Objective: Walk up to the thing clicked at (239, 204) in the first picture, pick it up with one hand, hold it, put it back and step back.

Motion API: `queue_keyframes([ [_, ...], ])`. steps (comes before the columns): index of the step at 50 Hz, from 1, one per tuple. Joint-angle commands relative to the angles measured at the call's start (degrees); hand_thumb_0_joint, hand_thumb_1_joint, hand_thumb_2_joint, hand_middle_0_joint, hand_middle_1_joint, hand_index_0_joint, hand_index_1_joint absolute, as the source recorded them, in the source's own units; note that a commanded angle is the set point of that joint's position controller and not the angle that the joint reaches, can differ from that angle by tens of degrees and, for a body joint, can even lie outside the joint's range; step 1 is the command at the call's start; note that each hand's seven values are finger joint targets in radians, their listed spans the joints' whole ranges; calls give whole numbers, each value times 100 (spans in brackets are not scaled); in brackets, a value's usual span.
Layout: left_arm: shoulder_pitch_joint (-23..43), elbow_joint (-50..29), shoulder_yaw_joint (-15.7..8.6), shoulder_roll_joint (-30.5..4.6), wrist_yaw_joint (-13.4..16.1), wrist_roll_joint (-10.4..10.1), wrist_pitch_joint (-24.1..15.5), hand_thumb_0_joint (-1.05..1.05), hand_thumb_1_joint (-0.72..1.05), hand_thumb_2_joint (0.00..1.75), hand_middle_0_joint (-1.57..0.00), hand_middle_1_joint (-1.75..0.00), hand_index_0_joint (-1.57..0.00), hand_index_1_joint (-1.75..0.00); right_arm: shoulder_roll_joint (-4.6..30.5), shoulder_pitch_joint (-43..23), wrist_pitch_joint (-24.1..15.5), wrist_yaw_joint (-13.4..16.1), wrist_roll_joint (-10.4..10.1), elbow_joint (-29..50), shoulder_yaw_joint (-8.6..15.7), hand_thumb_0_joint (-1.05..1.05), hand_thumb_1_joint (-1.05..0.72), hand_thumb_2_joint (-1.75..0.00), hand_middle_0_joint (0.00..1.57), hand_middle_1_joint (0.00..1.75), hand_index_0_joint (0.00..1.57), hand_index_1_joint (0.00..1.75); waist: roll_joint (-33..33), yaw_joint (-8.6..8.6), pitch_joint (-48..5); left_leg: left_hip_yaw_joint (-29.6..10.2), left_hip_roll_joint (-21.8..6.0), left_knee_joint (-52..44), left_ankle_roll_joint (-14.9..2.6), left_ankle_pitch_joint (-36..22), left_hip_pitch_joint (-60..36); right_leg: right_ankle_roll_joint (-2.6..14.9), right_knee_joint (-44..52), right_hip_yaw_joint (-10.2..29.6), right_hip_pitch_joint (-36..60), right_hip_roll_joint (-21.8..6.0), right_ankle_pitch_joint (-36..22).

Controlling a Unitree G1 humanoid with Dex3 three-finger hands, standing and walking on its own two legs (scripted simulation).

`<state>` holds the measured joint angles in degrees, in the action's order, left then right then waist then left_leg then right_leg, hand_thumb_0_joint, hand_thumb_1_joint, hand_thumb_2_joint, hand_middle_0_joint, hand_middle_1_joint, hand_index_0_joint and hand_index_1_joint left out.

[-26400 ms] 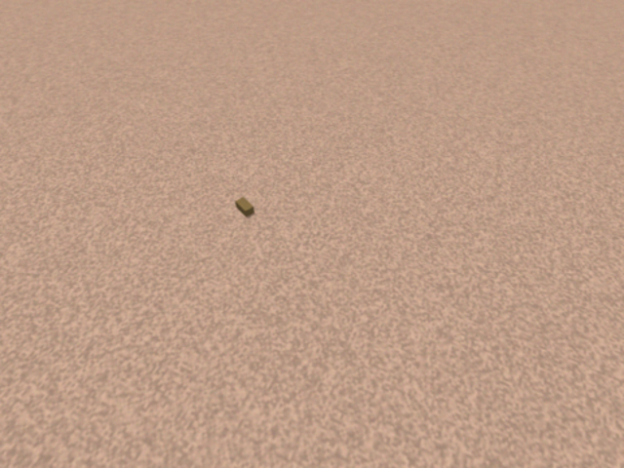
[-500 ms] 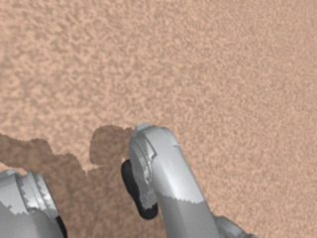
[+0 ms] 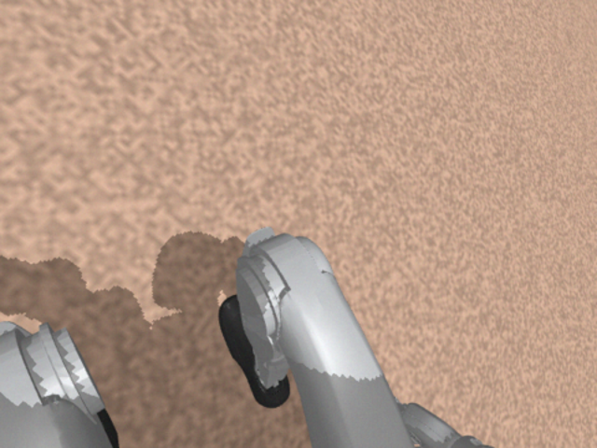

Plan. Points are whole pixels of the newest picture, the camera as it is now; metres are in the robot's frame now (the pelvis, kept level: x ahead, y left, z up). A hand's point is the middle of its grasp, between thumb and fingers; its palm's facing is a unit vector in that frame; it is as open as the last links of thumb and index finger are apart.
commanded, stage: open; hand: left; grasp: from above
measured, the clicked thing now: out of the picture +0.46 +0.30 -0.28
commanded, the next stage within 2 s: withdraw in 0.58 s
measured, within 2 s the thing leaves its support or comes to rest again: neither
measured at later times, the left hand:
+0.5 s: hand out of the picture +0.45 +0.30 -0.25, palm faces -0.43 -0.16 -0.89, open 12.8 cm
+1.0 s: hand out of the picture +0.47 +0.32 -0.19, palm faces -0.30 -0.12 -0.95, open 12.9 cm
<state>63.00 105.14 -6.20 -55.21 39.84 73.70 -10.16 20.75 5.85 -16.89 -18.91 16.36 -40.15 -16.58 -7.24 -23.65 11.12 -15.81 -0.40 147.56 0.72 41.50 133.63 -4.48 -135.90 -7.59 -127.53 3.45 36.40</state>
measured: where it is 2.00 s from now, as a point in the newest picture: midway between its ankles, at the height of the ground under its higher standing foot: (191, 418)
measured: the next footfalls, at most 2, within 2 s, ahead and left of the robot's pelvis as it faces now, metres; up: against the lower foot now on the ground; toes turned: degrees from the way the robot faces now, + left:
none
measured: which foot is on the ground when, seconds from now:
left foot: down 0.00-1.00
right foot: down 0.00-1.00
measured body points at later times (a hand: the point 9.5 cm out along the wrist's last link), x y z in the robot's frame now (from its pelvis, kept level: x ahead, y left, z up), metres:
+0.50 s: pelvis +0.00 +0.00 +0.00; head +0.27 +0.12 +0.34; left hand +0.46 +0.30 -0.19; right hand +0.04 -0.25 -0.05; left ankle +0.06 +0.13 -0.27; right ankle +0.13 -0.13 -0.26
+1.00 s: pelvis +0.01 +0.00 +0.01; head +0.25 +0.12 +0.37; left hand +0.48 +0.32 -0.14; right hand +0.05 -0.25 -0.05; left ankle +0.06 +0.13 -0.27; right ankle +0.13 -0.13 -0.26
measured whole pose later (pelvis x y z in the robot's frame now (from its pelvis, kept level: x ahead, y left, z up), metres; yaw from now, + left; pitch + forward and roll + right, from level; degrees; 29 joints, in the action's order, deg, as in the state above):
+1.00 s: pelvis +0.01 +0.00 +0.01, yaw +1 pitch +31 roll -14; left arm 55.8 85.7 -6.5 -48.2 33.5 69.9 -5.9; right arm 19.1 10.2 -13.7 -19.5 12.5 -41.4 -10.8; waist -2.9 -19.3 3.5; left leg -14.2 -0.5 144.2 0.8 41.8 134.3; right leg -3.4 -133.7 -6.8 -128.6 2.5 37.3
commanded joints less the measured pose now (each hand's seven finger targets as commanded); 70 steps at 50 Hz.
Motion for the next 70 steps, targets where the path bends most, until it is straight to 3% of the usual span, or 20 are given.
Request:
queue_keyframes([
  [1, 1434, -646, 57, -1038, 177, -136, -8, 0, -10, 65, -52, -50, -48, -55, 1904, 1019, -59, 32, -24, -81, 484, 0, -89, -90, 20, 30, 20, 30, 2968, -407, -3568, 627, -180, -1611, -53, -1231, -2710, 477, 1053, -888, 2033, 131, -1446],
  [10, 1368, -649, -52, -1196, 121, -203, -1, 0, -23, 76, -39, -64, -35, -68, 1924, 1114, -8, 87, -66, -52, 479, 0, -89, -90, 20, 30, 20, 30, 2998, -358, -3633, 599, -185, -1708, -50, -1205, -2682, 505, 1095, -891, 2088, 156, -1391],
  [18, 1329, -658, 117, -1083, 59, -214, -59, 0, -32, 84, -31, -71, -26, -76, 1938, 1099, -2, 162, -68, 13, 497, 0, -89, -90, 20, 30, 20, 30, 2888, -412, -3464, 668, -173, -1678, -69, -985, -2612, 495, 1172, -853, 2052, 148, -1243],
  [34, 1425, -773, 84, -1119, 118, -171, 14, 0, -33, 85, -25, -76, -21, -80, 1945, 1142, -22, 123, -76, 93, 444, 0, -88, -90, 20, 30, 20, 30, 2968, -458, -3481, 575, -197, -1763, -35, -1129, -2772, 486, 1161, -904, 2007, 136, -1357],
  [37, 1338, -973, -106, -1364, 138, -169, 9, 0, -29, 79, -28, -80, -29, -79, 1969, 1186, 13, 148, -95, 30, 513, 0, -90, -90, 20, 30, 20, 30, 3256, -280, -3767, 557, -209, -1875, 11, -1316, -2991, 524, 1130, -882, 2115, 140, -1453],
  [40, 1496, -1308, -59, -1262, 46, -153, 79, 0, -29, 79, -27, -79, -28, -78, 1928, 1151, -2, 97, -102, 47, 603, 0, -90, -90, 20, 30, 20, 30, 3434, -314, -3887, 626, -202, -1796, 18, -1389, -3117, 526, 1047, -862, 2079, 110, -1562],
  [42, 1508, -1794, -257, -1377, 13, -208, 125, 0, -30, 80, -27, -79, -28, -78, 1945, 1242, 22, 82, -158, 19, 780, 0, -90, -90, 20, 30, 20, 30, 3708, -156, -4224, 701, -184, -1850, 26, -1480, -3290, 552, 1117, -798, 2129, 93, -1605],
  [43, 1296, -2173, -460, -1461, 1, -237, 164, 0, -31, 81, -26, -80, -26, -80, 1892, 1366, 64, 79, -167, -28, 865, 0, -90, -90, 20, 30, 20, 30, 3923, 45, -4726, 711, -182, -1951, 56, -1699, -3568, 583, 1147, -784, 2277, 106, -1734],
  [45, 1118, -2752, -199, -857, -185, -348, 269, 0, -33, 83, -26, -80, -25, -81, 1679, 1217, 128, 22, -290, 8, 1018, 0, -90, -90, 20, 30, 20, 30, 4301, 232, -5156, 788, -155, -2053, 106, -1851, -3821, 642, 1076, -743, 2064, 70, -1774],
  [46, 904, -2696, 106, -349, -312, -485, 362, 0, -33, 84, -25, -81, -25, -82, 1581, 1102, 190, 3, -377, -20, 1065, 0, -90, -90, 20, 30, 20, 30, 4136, 306, -5044, 816, -146, -2122, 81, -1645, -3638, 649, 1143, -713, 1870, 97, -1612],
  [47, 848, -2651, 126, -280, -432, -506, 437, 0, -34, 85, -25, -82, -24, -83, 1574, 1163, 234, -15, -432, -105, 1170, 0, -90, -90, 20, 30, 20, 30, 3905, 266, -4780, 862, -128, -2106, 27, -1461, -3298, 631, 1213, -684, 1688, 97, -1507],
  [49, 783, -3577, -207, -598, -624, -544, 583, 0, -36, 87, -22, -86, -21, -86, 1652, 1430, 400, 23, -609, -140, 1449, 0, -90, -90, 20, 30, 20, 30, 4006, 656, -5550, 964, -77, -2244, -3, -1811, -3471, 657, 1294, -551, 1889, 72, -1726],
  [51, 728, -3693, 447, 483, -980, -705, 757, 0, -33, 85, -24, -84, -24, -85, 1403, 1336, 572, -8, -791, -206, 1527, 0, -90, -90, 20, 30, 20, 30, 3860, 666, -5487, 1005, -74, -2401, 9, -1854, -3604, 688, 1328, -488, 1670, 49, -1697],
  [56, 1091, -3762, 509, 576, -1759, -832, 927, 0, -31, 86, -28, -83, -26, -85, 1334, 1599, 1067, 216, -1002, -150, 1800, 0, -90, -91, 20, 30, 20, 30, 2824, 595, -5133, 985, 16, -2820, -123, -1055, -3133, 702, 1777, -276, 1731, -3, -1093],
  [57, 1168, -3634, 704, 908, -1928, -881, 939, 0, -29, 84, -29, -82, -27, -84, 1262, 1585, 1140, 278, -1009, -100, 1793, 0, -90, -91, 20, 30, 20, 30, 2567, 525, -5019, 1013, 44, -2833, -147, -943, -3009, 690, 1900, -223, 1767, -10, -986],
  [59, 1256, -3430, 811, 918, -2228, -929, 870, 0, -29, 85, -29, -82, -28, -84, 1180, 1527, 1249, 436, -1047, -11, 1794, 0, -90, -91, 20, 30, 20, 30, 2018, 485, -4710, 1097, 85, -2802, -219, -677, -2634, 679, 2116, -88, 1922, 14, -624],
  [61, 1058, -3021, 638, 628, -2444, -944, 780, 0, -30, 86, -27, -84, -26, -85, 1149, 1613, 1357, 606, -1038, -51, 1763, 0, -90, -90, 20, 30, 20, 30, 1500, 530, -4297, 1240, 136, -2785, -270, -459, -2126, 675, 2324, 49, 2223, 1, -195],
  [62, 1023, -2932, 800, 886, -2550, -953, 721, 0, -30, 85, -28, -83, -26, -85, 1076, 1516, 1385, 686, -1044, 55, 1731, 0, -90, -90, 20, 30, 20, 30, 1358, 560, -4254, 1264, 162, -2823, -259, -429, -2087, 694, 2388, 56, 2215, -16, -104],
  [66, 1391, -3045, 857, 679, -2707, -838, 346, 0, -26, 83, -31, -80, -30, -82, 1015, 1387, 1449, 975, -1057, 242, 1616, 0, -90, -90, 20, 30, 20, 30, 1248, 589, -4262, 1325, 199, -2818, -270, -457, -2098, 667, 2394, 84, 2238, -79, -135],
  [70, 1487, -2819, 756, 466, -2443, -583, 5, 0, -20, 78, -35, -75, -34, -76, 965, 1370, 1465, 1162, -980, 260, 1484, 0, -90, -90, 20, 30, 20, 30, 1464, 591, -4471, 1344, 189, -2702, -244, -523, -2165, 655, 2224, 105, 2218, -83, -177],
])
